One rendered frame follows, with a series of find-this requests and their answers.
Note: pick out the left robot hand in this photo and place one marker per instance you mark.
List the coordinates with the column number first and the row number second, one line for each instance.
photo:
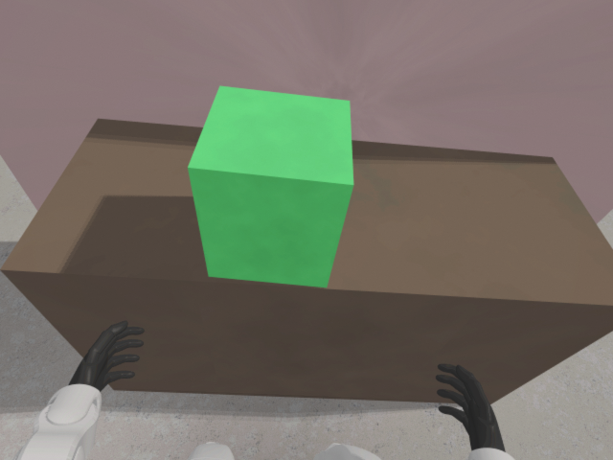
column 99, row 360

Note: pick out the right robot hand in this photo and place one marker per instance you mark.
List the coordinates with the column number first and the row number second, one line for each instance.
column 478, row 417

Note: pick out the pedestal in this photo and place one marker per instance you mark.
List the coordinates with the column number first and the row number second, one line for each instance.
column 482, row 259

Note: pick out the left robot forearm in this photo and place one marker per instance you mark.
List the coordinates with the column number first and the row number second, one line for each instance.
column 66, row 428

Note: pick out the carton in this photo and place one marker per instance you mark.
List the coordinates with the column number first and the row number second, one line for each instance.
column 272, row 179

